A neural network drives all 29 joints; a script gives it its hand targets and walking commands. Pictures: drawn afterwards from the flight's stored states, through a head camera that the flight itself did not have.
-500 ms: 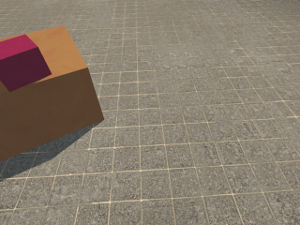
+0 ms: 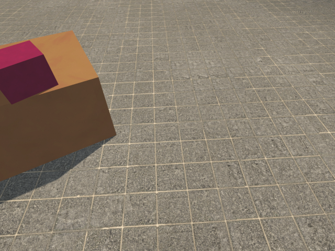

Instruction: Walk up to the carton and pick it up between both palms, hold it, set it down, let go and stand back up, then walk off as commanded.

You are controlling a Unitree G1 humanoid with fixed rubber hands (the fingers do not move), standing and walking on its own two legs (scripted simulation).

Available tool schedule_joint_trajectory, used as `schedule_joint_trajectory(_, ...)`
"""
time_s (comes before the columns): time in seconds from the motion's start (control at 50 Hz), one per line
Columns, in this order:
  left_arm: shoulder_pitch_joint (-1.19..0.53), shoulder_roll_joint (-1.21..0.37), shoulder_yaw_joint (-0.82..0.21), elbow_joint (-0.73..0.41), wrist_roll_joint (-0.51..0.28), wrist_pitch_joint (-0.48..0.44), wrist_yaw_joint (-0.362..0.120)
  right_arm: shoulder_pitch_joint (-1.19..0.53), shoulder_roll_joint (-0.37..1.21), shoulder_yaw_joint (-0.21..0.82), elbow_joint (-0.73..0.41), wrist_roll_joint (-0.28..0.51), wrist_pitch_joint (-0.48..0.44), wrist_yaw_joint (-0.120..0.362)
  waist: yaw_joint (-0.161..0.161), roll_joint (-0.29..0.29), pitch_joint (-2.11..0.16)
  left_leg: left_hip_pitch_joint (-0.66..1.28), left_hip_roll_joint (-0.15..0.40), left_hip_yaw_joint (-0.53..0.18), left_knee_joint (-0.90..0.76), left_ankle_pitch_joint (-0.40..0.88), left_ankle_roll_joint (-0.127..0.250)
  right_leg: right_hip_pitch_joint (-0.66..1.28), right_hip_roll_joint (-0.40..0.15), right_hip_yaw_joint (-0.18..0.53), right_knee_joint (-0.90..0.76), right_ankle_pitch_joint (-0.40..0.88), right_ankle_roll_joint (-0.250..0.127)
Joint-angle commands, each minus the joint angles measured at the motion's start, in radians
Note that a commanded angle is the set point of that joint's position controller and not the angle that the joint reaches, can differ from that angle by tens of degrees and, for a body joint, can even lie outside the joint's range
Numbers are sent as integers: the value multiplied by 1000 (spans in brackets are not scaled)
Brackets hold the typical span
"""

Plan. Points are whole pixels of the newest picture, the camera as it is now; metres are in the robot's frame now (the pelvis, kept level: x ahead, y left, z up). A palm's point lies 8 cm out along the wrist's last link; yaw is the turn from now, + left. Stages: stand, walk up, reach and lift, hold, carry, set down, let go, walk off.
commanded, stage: stand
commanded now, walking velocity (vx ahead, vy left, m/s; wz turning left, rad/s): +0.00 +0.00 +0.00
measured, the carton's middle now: (20, 71) +1.00 +0.84 -0.13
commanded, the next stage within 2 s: none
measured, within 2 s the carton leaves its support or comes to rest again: neither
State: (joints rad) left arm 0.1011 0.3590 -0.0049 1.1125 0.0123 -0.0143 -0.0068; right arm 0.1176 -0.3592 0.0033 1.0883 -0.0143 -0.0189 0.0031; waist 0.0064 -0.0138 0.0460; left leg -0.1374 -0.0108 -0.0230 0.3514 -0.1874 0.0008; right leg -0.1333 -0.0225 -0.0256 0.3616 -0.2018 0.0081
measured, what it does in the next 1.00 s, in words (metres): stands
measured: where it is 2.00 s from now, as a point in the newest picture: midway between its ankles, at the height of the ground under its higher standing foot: outside the picture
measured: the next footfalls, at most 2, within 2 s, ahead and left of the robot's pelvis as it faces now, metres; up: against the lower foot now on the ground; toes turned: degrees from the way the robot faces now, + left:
none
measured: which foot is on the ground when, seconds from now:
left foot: down 0.00-1.00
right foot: down 0.00-1.00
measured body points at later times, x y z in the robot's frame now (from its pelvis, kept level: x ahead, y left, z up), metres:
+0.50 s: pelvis +0.00 +0.00 +0.00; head +0.02 +0.01 +0.45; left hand +0.08 +0.30 -0.13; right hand +0.09 -0.31 -0.12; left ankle +0.00 +0.12 -0.75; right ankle +0.00 -0.12 -0.75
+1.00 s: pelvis +0.01 +0.00 +0.00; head +0.02 +0.00 +0.45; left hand +0.09 +0.30 -0.13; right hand +0.09 -0.31 -0.12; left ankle +0.00 +0.12 -0.75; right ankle +0.00 -0.12 -0.75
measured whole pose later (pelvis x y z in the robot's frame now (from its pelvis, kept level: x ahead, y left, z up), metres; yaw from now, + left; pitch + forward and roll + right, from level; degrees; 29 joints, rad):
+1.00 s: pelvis +0.01 +0.00 +0.00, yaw +0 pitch -1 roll +0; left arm 0.10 0.36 0.00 1.12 0.01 -0.01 -0.01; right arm 0.11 -0.36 0.00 1.11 -0.01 -0.02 0.00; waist 0.01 -0.02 0.04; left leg -0.12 -0.01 -0.02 0.32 -0.18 0.00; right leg -0.11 -0.02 -0.03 0.33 -0.20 0.01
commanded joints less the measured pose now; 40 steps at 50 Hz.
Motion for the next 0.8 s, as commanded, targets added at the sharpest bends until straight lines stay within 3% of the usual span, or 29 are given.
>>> schedule_joint_trajectory(0.0, -36, 187, 37, -54, -2, -22, 14, -42, -198, -42, -56, 1, -22, -13, 1, 13, -73, 16, 123, -98, -49, 150, 31, 17, -109, 93, -61, 92, -39)
schedule_joint_trajectory(0.78, -31, 195, 40, -44, -3, -18, 16, -40, -203, -45, -38, 2, -19, -14, 0, 2, -75, 34, 129, -97, -64, 187, 28, 31, -115, 90, -70, 123, -39)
